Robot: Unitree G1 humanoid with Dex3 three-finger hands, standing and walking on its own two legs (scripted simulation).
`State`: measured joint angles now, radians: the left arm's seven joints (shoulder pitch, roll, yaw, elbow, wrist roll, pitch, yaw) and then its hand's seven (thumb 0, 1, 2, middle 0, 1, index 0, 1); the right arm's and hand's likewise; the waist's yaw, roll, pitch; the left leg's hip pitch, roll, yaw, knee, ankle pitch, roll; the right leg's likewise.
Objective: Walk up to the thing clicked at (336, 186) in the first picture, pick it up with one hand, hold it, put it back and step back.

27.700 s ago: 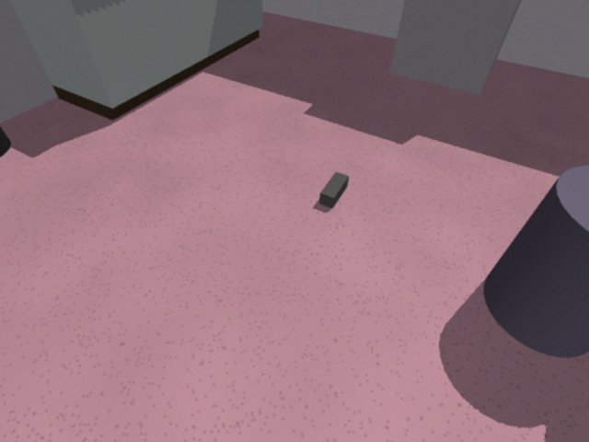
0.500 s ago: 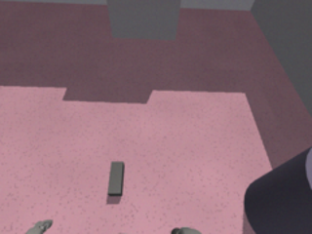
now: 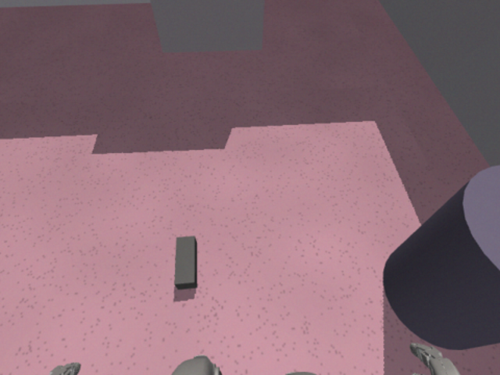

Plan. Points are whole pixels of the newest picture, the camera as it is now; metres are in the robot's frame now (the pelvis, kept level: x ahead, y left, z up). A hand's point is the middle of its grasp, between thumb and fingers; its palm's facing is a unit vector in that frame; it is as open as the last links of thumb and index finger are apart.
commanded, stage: walk up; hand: left
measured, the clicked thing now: (186, 262) +0.55 +0.25 -0.72
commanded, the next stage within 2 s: stand in 1.88 s
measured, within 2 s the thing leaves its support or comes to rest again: neither
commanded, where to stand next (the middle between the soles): +0.20 -0.02 m, yaw +5 degrees
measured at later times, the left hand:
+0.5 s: hand out of the picture -0.05 +0.24 -0.14, palm faces +0.09 -0.94 -0.33, open 7.4 cm
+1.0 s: hand out of the picture -0.17 +0.23 -0.12, palm faces +0.10 -0.90 -0.43, open 7.4 cm
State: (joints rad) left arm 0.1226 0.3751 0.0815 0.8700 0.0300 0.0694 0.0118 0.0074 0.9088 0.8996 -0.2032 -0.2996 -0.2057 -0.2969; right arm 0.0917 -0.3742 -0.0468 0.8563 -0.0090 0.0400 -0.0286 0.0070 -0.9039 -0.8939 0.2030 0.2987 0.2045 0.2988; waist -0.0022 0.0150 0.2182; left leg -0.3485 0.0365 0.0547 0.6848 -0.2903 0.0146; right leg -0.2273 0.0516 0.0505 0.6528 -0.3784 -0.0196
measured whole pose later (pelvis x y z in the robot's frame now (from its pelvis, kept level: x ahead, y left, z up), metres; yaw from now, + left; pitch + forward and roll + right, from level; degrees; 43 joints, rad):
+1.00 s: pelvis -0.19 -0.05 +0.01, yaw +5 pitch -3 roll -1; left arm 0.28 0.37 0.07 0.92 0.03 -0.03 0.00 0.01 0.90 0.90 -0.21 -0.30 -0.21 -0.30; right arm 0.23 -0.40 -0.06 0.94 -0.02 0.03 0.03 0.01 -0.91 -0.89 0.20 0.30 0.20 0.30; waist 0.02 0.06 0.08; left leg -0.30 0.01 -0.05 0.65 -0.39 -0.01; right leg -0.15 -0.03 0.00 0.58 -0.38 0.02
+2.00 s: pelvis -0.16 -0.05 +0.03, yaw +4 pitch -2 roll +0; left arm 0.09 0.36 0.02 1.11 0.01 -0.01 0.00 0.01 0.91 0.90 -0.20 -0.30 -0.21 -0.30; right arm 0.07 -0.33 -0.01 1.10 -0.01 -0.01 0.01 0.01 -0.91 -0.89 0.20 0.30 0.20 0.30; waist 0.01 0.00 0.06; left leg -0.11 -0.01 -0.05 0.36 -0.20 -0.01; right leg -0.14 -0.03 -0.01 0.37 -0.18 0.02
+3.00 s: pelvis -0.14 -0.06 +0.03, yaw +6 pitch -1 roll +0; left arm 0.17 0.36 0.06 1.06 0.03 -0.03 -0.04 0.01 0.91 0.90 -0.21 -0.30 -0.21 -0.30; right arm 0.21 -0.37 -0.03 1.07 -0.03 -0.01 0.03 0.01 -0.91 -0.89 0.20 0.30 0.20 0.30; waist 0.00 0.02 0.01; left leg -0.20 0.02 -0.04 0.58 -0.44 0.03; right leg -0.15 0.00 -0.03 0.41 -0.28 -0.04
